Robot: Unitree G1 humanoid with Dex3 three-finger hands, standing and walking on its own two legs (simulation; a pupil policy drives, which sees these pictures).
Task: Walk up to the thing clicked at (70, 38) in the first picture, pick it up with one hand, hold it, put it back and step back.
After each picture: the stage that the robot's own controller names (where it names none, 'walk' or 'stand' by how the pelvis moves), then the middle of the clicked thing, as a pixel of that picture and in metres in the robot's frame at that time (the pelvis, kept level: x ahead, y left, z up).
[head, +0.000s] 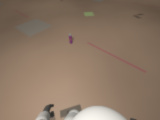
stand; (70, 38) +1.65 +0.57 -0.65
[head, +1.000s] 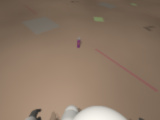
walk; (78, 42) +1.55 +0.27 -0.62
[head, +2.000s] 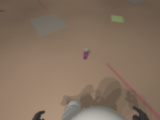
walk; (85, 54) +1.04 +0.15 -0.63
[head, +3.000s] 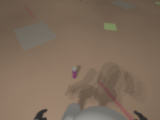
walk; (74, 72) +0.66 +0.22 -0.63
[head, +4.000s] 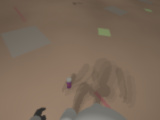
stand; (69, 83) +0.52 +0.21 -0.65
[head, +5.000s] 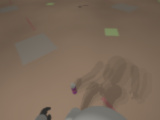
stand; (73, 88) +0.45 +0.25 -0.64
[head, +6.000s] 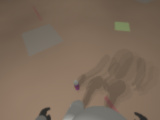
stand; (76, 85) +0.43 +0.22 -0.65
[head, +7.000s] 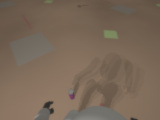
stand; (71, 94) +0.38 +0.22 -0.66
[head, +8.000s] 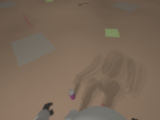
stand; (72, 94) +0.36 +0.23 -0.66
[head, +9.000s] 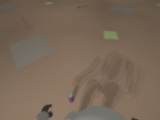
stand; (70, 97) +0.34 +0.24 -0.65
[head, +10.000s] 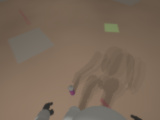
stand; (71, 90) +0.36 +0.25 -0.65
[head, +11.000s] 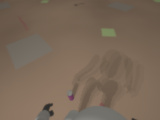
stand; (70, 95) +0.35 +0.25 -0.66
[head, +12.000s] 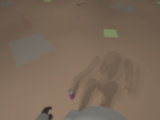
stand; (71, 94) +0.36 +0.23 -0.66
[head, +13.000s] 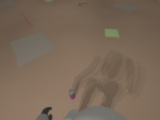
stand; (71, 94) +0.36 +0.23 -0.66
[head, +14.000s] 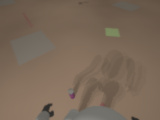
go down; (71, 93) +0.36 +0.23 -0.66
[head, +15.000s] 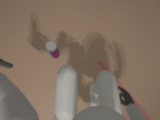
go down; (53, 51) +0.42 +0.31 -0.24
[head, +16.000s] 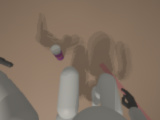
close in; (58, 54) +0.41 +0.31 -0.27
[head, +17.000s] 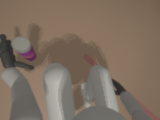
close in; (27, 51) +0.37 +0.36 -0.15
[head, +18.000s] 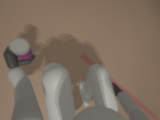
close; (24, 53) +0.36 +0.35 -0.15
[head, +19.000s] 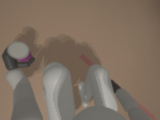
lift; (23, 55) +0.35 +0.35 -0.15
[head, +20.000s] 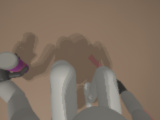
lift; (16, 65) +0.25 +0.41 -0.14
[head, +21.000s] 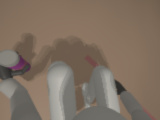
lift; (18, 63) +0.28 +0.40 -0.15
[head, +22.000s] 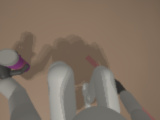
lift; (17, 63) +0.28 +0.40 -0.15
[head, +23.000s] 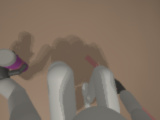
lift; (15, 63) +0.28 +0.41 -0.15
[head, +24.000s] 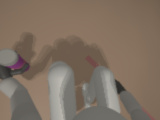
lift; (17, 63) +0.28 +0.40 -0.15
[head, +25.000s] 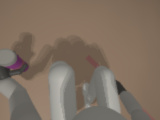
lift; (16, 63) +0.27 +0.41 -0.15
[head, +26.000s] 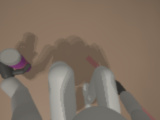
lift; (19, 63) +0.28 +0.40 -0.15
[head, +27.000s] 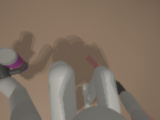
lift; (15, 62) +0.28 +0.41 -0.15
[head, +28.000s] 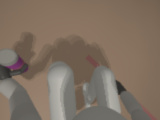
lift; (16, 63) +0.28 +0.41 -0.15
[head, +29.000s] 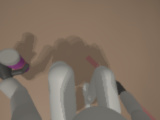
lift; (17, 63) +0.28 +0.40 -0.15
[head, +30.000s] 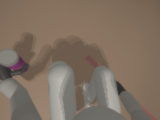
lift; (16, 63) +0.28 +0.41 -0.15
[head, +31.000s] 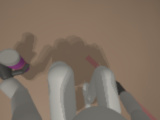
lift; (18, 63) +0.28 +0.40 -0.15
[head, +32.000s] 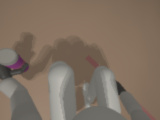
lift; (16, 63) +0.28 +0.41 -0.15
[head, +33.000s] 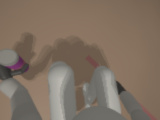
lift; (16, 63) +0.28 +0.41 -0.15
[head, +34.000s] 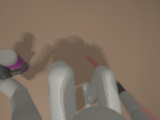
lift; (16, 63) +0.28 +0.41 -0.15
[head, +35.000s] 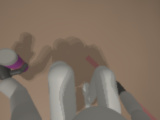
lift; (16, 63) +0.28 +0.41 -0.15
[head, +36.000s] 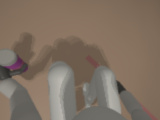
lift; (15, 63) +0.28 +0.41 -0.15
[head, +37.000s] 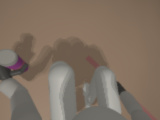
lift; (16, 63) +0.28 +0.41 -0.15
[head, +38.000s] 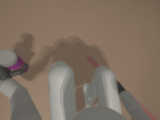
lift; (16, 63) +0.28 +0.41 -0.15
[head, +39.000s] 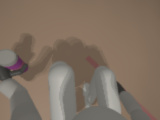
lift; (16, 63) +0.28 +0.41 -0.15
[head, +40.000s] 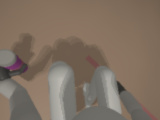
lift; (15, 64) +0.28 +0.42 -0.15
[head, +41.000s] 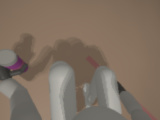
lift; (16, 63) +0.28 +0.41 -0.14
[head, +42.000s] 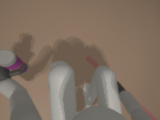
lift; (15, 63) +0.28 +0.42 -0.15
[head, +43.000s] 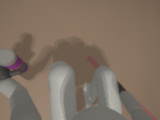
lift; (15, 63) +0.28 +0.42 -0.15
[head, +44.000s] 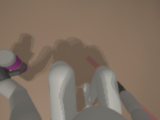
lift; (14, 63) +0.27 +0.42 -0.14
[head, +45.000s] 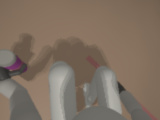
lift; (15, 64) +0.27 +0.42 -0.14
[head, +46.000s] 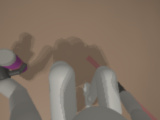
lift; (14, 63) +0.27 +0.42 -0.14
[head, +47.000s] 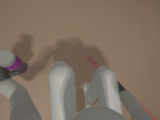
lift; (14, 64) +0.27 +0.42 -0.14
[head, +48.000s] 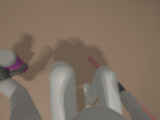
lift; (15, 63) +0.27 +0.42 -0.14
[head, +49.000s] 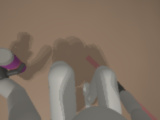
lift; (13, 63) +0.27 +0.42 -0.15
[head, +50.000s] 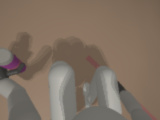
lift; (12, 63) +0.27 +0.43 -0.14
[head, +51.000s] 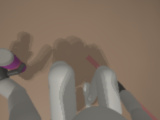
lift; (13, 63) +0.27 +0.42 -0.15
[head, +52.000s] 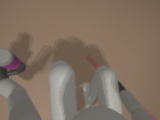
lift; (12, 63) +0.27 +0.43 -0.14
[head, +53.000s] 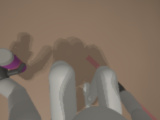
lift; (13, 63) +0.27 +0.42 -0.14
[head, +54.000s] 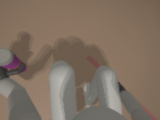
lift; (13, 63) +0.27 +0.43 -0.14
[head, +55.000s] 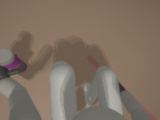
lift; (14, 63) +0.27 +0.42 -0.14
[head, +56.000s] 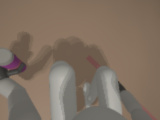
lift; (13, 63) +0.27 +0.43 -0.14
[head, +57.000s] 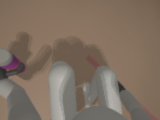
lift; (12, 63) +0.27 +0.43 -0.14
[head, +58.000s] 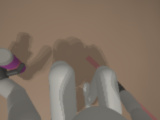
lift; (12, 63) +0.27 +0.43 -0.14
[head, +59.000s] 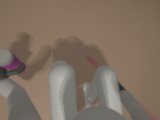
lift; (12, 63) +0.27 +0.43 -0.14
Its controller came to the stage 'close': yes
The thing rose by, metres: 0.03
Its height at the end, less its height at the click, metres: +0.00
